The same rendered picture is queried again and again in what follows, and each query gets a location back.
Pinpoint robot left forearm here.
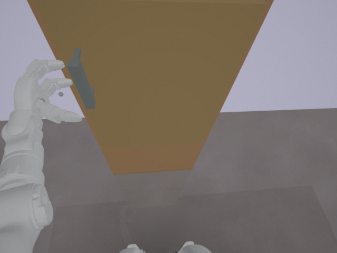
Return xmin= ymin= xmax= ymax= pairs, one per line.
xmin=0 ymin=110 xmax=45 ymax=191

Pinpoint left robot upper arm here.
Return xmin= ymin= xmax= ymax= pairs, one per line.
xmin=0 ymin=183 xmax=53 ymax=253

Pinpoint robot left shin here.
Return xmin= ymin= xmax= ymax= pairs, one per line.
xmin=127 ymin=244 xmax=138 ymax=248

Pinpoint cupboard door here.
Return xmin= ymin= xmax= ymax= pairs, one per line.
xmin=34 ymin=0 xmax=267 ymax=148

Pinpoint handle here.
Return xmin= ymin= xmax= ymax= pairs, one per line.
xmin=67 ymin=48 xmax=96 ymax=109

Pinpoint robot right shin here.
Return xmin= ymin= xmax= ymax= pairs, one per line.
xmin=181 ymin=241 xmax=194 ymax=249

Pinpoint robot left hand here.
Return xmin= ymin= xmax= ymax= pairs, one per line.
xmin=14 ymin=59 xmax=82 ymax=124

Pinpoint robot shin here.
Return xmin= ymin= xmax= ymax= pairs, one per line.
xmin=181 ymin=241 xmax=194 ymax=249
xmin=127 ymin=244 xmax=138 ymax=248

